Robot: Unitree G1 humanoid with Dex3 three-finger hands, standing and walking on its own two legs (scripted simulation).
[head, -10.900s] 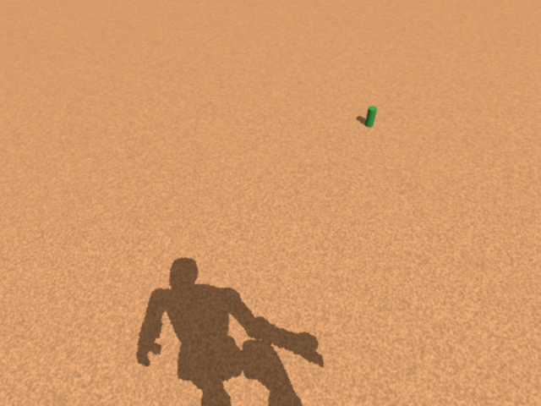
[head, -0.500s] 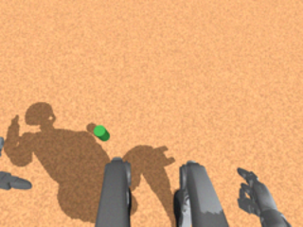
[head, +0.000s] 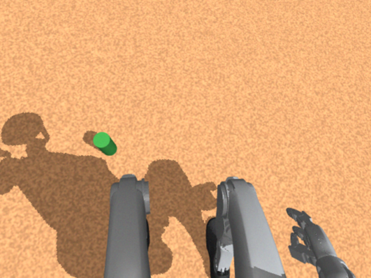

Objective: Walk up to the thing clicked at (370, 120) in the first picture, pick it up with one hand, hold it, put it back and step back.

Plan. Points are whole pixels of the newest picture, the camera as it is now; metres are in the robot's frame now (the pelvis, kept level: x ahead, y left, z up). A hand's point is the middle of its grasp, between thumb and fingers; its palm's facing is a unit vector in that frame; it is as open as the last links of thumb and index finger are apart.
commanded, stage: go down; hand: left
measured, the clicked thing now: (106, 144) +0.45 +0.28 -0.37
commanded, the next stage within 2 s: none
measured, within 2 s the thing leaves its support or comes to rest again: neither
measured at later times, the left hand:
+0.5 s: hand out of the picture +0.34 +0.44 -0.05, palm faces +0.25 -0.95 -0.17, open 17.0 cm
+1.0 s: hand out of the picture +0.34 +0.45 -0.06, palm faces +0.26 -0.95 -0.15, open 17.3 cm
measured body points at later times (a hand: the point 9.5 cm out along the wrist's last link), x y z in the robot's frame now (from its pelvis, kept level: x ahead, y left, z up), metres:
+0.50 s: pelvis -0.01 +0.00 -0.04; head +0.20 +0.07 +0.35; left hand +0.32 +0.49 -0.04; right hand +0.17 -0.27 -0.15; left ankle +0.08 +0.14 -0.40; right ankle +0.08 -0.13 -0.40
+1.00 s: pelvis -0.01 +0.00 -0.06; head +0.21 +0.08 +0.33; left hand +0.32 +0.50 -0.05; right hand +0.17 -0.27 -0.16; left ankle +0.08 +0.14 -0.40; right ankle +0.08 -0.13 -0.40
